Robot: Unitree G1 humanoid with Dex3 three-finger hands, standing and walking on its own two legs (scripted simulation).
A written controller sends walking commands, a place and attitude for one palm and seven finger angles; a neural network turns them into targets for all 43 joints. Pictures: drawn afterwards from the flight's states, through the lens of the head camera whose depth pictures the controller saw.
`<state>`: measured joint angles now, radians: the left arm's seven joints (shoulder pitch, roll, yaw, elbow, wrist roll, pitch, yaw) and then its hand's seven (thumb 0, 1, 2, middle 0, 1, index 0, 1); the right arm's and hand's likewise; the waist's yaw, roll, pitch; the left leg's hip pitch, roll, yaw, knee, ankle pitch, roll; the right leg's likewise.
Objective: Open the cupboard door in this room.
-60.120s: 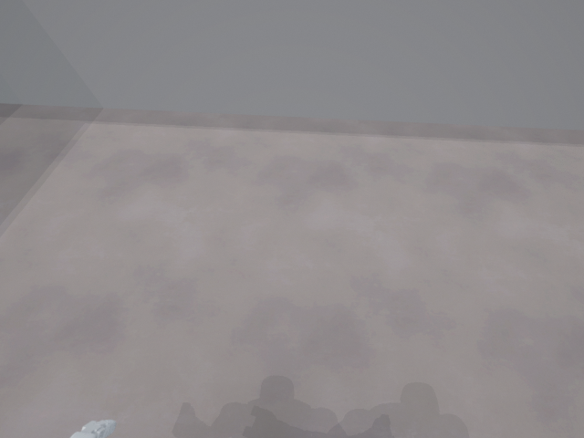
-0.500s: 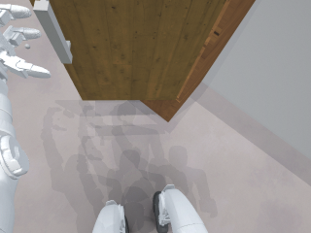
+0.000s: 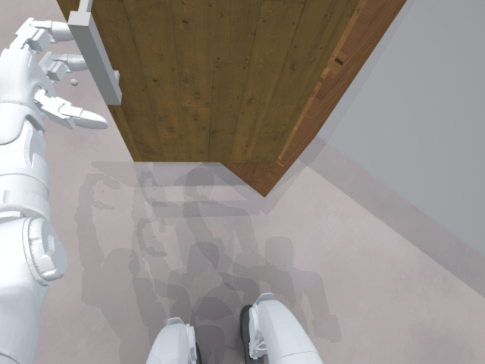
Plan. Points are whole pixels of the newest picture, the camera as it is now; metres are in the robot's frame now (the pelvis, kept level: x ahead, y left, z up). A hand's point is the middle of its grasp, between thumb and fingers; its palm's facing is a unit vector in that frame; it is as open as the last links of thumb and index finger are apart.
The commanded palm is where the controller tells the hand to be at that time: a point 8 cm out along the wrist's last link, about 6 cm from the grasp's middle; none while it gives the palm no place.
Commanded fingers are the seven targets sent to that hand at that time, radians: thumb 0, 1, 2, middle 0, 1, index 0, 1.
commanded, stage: slide the fingers in behind the handle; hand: left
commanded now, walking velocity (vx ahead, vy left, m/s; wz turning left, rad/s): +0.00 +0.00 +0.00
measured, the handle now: (101, 54) +0.59 +0.16 +0.07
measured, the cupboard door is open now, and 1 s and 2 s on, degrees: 42 42 41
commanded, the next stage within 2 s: close the thumb around the handle in 1.02 s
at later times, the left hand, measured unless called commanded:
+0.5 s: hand (102, 82) +0.54 +0.16 +0.06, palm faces -0.06 -1.00 -0.01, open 13.9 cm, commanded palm +0.51 +0.20 +0.06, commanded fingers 0.00 -0.50 0.30 -0.30 -1.20 -0.30 -1.20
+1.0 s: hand (116, 82) +0.54 +0.14 +0.06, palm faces -0.05 -1.00 -0.03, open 13.9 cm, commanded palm +0.51 +0.18 +0.06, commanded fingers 0.00 -0.50 0.30 -0.30 -1.20 -0.30 -1.20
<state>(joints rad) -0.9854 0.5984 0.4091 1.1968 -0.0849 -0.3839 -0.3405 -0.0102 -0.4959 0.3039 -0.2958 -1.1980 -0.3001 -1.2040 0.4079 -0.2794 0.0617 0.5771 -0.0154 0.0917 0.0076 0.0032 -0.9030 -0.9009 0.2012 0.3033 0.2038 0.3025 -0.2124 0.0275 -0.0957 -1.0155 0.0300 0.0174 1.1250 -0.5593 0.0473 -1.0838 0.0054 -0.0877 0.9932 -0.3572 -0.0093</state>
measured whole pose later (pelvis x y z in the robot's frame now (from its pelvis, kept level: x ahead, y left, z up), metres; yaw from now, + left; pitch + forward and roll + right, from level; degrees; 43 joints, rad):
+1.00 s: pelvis +0.00 -0.01 +0.00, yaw +1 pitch +26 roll -3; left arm -1.02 0.48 0.35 1.22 -0.05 -0.42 -0.20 -0.01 -0.50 0.30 -0.30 -1.20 -0.31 -1.21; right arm 0.40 -0.27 0.05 0.60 -0.03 0.07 0.02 0.00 -0.90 -0.90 0.20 0.30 0.20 0.30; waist -0.21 0.04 -0.10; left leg -1.02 0.02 0.02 1.13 -0.56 0.04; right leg -1.10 0.00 -0.08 1.03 -0.37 -0.02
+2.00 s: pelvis +0.00 -0.01 +0.00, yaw +1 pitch +26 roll -3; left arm -1.02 0.48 0.36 1.22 -0.05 -0.43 -0.20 0.01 0.70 0.82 -0.38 -1.35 -0.35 -1.35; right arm 0.40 -0.27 0.05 0.59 -0.03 0.07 0.02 0.00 -0.90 -0.90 0.20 0.30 0.20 0.30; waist -0.21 0.04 -0.11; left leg -1.02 0.02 0.02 1.13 -0.56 0.04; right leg -1.10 0.00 -0.08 1.02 -0.37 -0.02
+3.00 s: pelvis +0.01 -0.05 +0.02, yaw +4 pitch +13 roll +1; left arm 0.02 -0.11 -0.18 0.27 0.10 -0.37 0.54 0.02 0.66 0.77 -0.33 -1.30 -0.32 -1.32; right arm 0.16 -0.16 0.01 0.56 -0.07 0.01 0.02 0.01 -0.90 -0.90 0.20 0.30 0.20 0.30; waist 0.00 0.02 -0.14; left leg -0.69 0.00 -0.02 0.98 -0.53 -0.02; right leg -0.80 -0.02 -0.11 0.97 -0.42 -0.07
